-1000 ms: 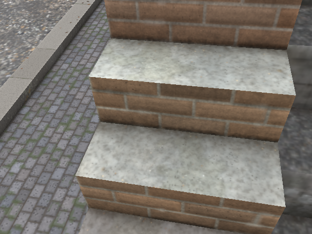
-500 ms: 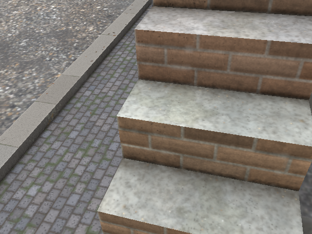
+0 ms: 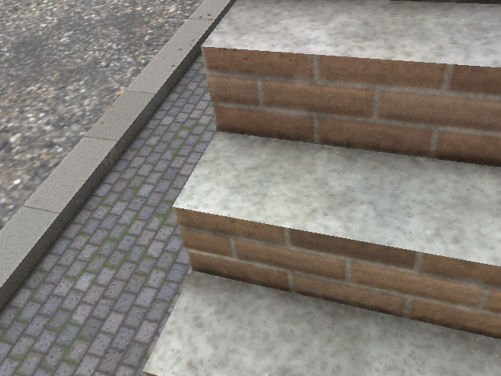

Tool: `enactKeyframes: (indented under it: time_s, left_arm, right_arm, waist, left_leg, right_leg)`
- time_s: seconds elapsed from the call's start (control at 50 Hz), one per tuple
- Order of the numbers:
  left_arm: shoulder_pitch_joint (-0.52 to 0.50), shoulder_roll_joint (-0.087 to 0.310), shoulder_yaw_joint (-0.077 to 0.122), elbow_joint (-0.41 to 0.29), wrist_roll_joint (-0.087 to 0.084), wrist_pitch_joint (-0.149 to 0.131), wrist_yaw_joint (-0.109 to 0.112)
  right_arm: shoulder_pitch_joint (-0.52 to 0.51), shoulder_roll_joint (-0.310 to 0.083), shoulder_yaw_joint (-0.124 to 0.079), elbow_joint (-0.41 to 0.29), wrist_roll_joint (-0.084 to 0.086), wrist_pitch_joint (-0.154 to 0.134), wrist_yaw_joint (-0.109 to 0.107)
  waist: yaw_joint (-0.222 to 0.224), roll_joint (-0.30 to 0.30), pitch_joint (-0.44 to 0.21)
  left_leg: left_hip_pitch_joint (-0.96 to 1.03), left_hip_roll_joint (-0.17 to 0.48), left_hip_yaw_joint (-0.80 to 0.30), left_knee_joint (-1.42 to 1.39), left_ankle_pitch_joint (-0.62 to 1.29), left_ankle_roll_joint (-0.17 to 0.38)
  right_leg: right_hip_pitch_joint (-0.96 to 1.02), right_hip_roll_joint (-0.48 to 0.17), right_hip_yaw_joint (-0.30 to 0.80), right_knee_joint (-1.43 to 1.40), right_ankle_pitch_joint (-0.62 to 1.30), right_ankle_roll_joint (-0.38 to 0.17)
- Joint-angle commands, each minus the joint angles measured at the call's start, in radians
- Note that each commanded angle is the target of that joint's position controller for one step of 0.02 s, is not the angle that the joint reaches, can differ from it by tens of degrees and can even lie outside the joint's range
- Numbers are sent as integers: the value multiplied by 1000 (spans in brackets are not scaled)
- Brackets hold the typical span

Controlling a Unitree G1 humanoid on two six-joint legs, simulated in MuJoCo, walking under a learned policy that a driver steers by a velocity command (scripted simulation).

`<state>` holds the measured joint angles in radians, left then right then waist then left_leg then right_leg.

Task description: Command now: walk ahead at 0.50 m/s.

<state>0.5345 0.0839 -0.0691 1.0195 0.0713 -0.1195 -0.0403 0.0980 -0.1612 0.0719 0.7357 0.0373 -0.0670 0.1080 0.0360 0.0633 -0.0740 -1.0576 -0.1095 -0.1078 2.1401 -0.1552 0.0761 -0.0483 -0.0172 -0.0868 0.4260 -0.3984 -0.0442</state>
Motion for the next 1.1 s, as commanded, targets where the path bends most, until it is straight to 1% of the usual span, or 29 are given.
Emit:
enactKeyframes:
  time_s: [0.02,0.08,0.1,0.12,0.14,0.16,0.18,0.2,0.22,0.24,0.28,0.34,0.4,0.48,0.52,0.56,0.58,0.62,0.66,0.7,0.74,0.78,0.92,0.98,1.0,1.02,1.04,1.06,1.1]
  left_arm:
    - [35,94,20,1,-9,-4,14]
    - [-59,114,22,7,-50,42,49]
    - [-1,195,37,51,-85,43,64]
    - [126,207,38,101,-87,28,70]
    - [79,301,50,146,-25,15,58]
    - [54,301,66,138,-31,12,65]
    - [-17,270,72,111,-61,3,43]
    - [-191,187,60,38,-53,-7,-9]
    - [-321,182,66,-30,-58,-32,-68]
    - [-421,142,58,-128,-76,-51,-99]
    - [-446,71,26,-203,-55,-66,-112]
    - [-360,24,-19,-205,-89,-46,-116]
    - [-412,-2,-37,-232,-117,3,-76]
    - [-604,38,-80,-371,-83,-13,-12]
    - [-614,79,-68,-348,-71,14,4]
    - [-357,191,0,-267,-68,39,3]
    - [-388,199,11,-255,-81,28,-9]
    - [-289,304,63,-214,-44,84,10]
    - [-203,231,76,-71,-19,125,-20]
    - [-349,170,48,-94,20,107,-22]
    - [-470,73,18,-79,-40,76,-23]
    - [-411,40,8,-46,-37,49,-12]
    - [-423,133,22,-102,-30,11,26]
    - [-454,193,40,-152,-84,49,56]
    - [-456,183,35,-160,-93,61,61]
    - [-462,119,22,-177,-97,60,38]
    - [-431,101,24,-192,-89,46,15]
    - [-466,124,30,-214,-97,25,-4]
    - [-323,148,38,-248,-94,-4,-42]
  right_arm:
    - [-341,40,31,-194,7,-4,-4]
    - [-419,39,75,-267,-1,-5,-28]
    - [-443,45,85,-284,19,-8,-39]
    - [-311,15,53,-233,17,8,-55]
    - [6,-51,-9,-124,-19,26,-67]
    - [265,-155,-62,-25,-46,32,-64]
    - [390,-278,-110,52,-56,58,-74]
    - [432,-342,-125,140,-65,92,-91]
    - [328,-199,-74,177,-107,86,-96]
    - [203,-52,-27,203,-94,61,-77]
    - [120,59,-4,273,-61,22,-62]
    - [92,103,11,298,-79,22,-57]
    - [185,28,15,331,-101,33,-60]
    - [78,-133,-19,229,-64,70,-97]
    - [141,-180,-36,254,1,50,-86]
    - [219,-327,-65,303,-17,51,-104]
    - [356,-207,-54,325,-2,60,-96]
    - [477,-153,-53,342,-11,45,-59]
    - [222,-121,-58,269,-51,9,-31]
    - [3,-50,-58,106,-10,10,-12]
    - [3,-42,-44,25,-39,14,7]
    - [-38,-46,-19,-9,-61,0,6]
    - [91,-102,-2,2,-35,25,-27]
    - [65,-60,26,0,-43,26,-68]
    - [152,-72,11,44,-40,24,-66]
    - [279,-118,-7,100,-59,7,-57]
    - [310,-143,-19,125,-54,5,-52]
    - [275,-36,7,127,-71,11,-52]
    - [149,-119,-28,49,-71,19,-76]
  waist:
    - [17,-156,206]
    - [-37,-227,165]
    - [-54,-290,87]
    - [-73,-330,-69]
    - [-246,-517,-228]
    - [-317,-434,-338]
    - [-337,-227,-364]
    - [-275,58,-284]
    - [-215,137,-251]
    - [-120,64,-51]
    - [-9,-9,122]
    - [92,-73,140]
    - [68,38,149]
    - [71,1,116]
    - [47,33,-60]
    - [165,145,-184]
    - [66,71,-195]
    - [0,-251,-416]
    - [6,-177,-271]
    - [-39,-231,-154]
    - [-141,-207,3]
    - [-110,-120,28]
    - [-151,-119,-7]
    - [-117,-146,37]
    - [-136,-106,25]
    - [-159,137,24]
    - [-122,216,35]
    - [-101,31,69]
    - [64,-24,-103]
  left_leg:
    - [-424,42,66,18,-12,-3]
    - [97,104,288,-552,2,-27]
    - [494,3,486,-842,-357,-18]
    - [811,-81,532,-838,-382,-19]
    - [819,-18,328,-872,-228,56]
    - [1005,53,86,-948,-147,134]
    - [1124,194,-429,-1345,-419,226]
    - [1109,312,-847,-1882,-564,262]
    - [936,374,-976,-1954,-608,275]
    - [745,365,-789,-1894,-630,241]
    - [601,292,-391,-1759,-446,150]
    - [601,275,-53,-1769,-186,100]
    - [673,374,-67,-1876,-199,114]
    - [446,358,114,-2075,-166,83]
    - [345,341,205,-2208,345,124]
    - [864,369,239,-1926,1243,150]
    - [872,311,243,-1736,1335,131]
    - [808,239,192,-1494,816,189]
    - [751,236,111,-1265,185,248]
    - [576,51,-28,-589,-21,130]
    - [469,85,1,-479,-35,98]
    - [381,59,43,-393,-9,109]
    - [463,98,70,-644,29,29]
    - [703,153,131,-1474,-128,50]
    - [787,168,133,-1713,64,51]
    - [895,226,29,-1791,280,69]
    - [1019,315,-111,-1762,511,122]
    - [998,297,-54,-1805,474,73]
    - [1228,328,-114,-1635,685,98]
  right_leg:
    - [75,-239,139,-197,518,-104]
    - [-279,-149,-30,-401,763,-111]
    - [-398,-139,-25,-421,1306,-133]
    - [-357,-179,-10,-242,1918,-179]
    - [-46,-269,16,-55,2394,-202]
    - [-84,-248,42,157,2406,-141]
    - [-277,-106,96,458,1967,-113]
    - [-449,111,159,823,580,-91]
    - [-555,160,308,1436,352,-81]
    - [-710,123,331,1634,284,-104]
    - [-893,82,319,1703,136,-156]
    - [-1010,82,270,1641,22,-158]
    - [-1305,102,222,2167,1,-106]
    - [-1018,-28,30,1507,74,-22]
    - [-351,19,-104,1218,120,-67]
    - [-337,82,-94,977,-39,-71]
    - [-328,71,27,834,-101,-140]
    - [-213,-67,476,426,-463,-210]
    - [-229,0,265,378,-158,-99]
    - [-571,-173,817,-56,-666,-204]
    - [-722,-148,567,92,-521,-144]
    - [-723,-140,471,158,-404,-168]
    - [-711,-170,438,130,-318,-213]
    - [-753,-84,244,222,-168,-165]
    - [-708,-38,182,396,-145,-153]
    - [-714,76,27,721,-31,-67]
    - [-887,144,37,1011,-68,-12]
    - [-984,151,117,1235,-65,-27]
    - [-1099,135,125,1342,-143,42]
